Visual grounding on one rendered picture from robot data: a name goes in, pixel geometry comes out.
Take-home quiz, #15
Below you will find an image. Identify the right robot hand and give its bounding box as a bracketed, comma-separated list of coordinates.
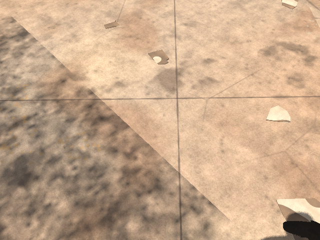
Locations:
[283, 220, 320, 240]

